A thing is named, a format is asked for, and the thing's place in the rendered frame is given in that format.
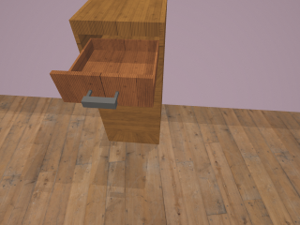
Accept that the handle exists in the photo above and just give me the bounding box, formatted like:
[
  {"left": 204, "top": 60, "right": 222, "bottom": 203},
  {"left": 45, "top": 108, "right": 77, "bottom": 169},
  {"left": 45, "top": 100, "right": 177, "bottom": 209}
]
[{"left": 81, "top": 89, "right": 119, "bottom": 110}]

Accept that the cabinet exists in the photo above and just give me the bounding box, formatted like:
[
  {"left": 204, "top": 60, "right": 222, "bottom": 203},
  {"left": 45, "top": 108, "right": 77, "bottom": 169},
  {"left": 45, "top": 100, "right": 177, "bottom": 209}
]
[{"left": 69, "top": 0, "right": 168, "bottom": 144}]

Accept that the drawer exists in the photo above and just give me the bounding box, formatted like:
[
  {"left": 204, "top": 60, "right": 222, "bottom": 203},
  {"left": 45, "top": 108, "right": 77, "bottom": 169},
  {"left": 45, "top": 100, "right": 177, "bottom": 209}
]
[{"left": 50, "top": 37, "right": 159, "bottom": 108}]

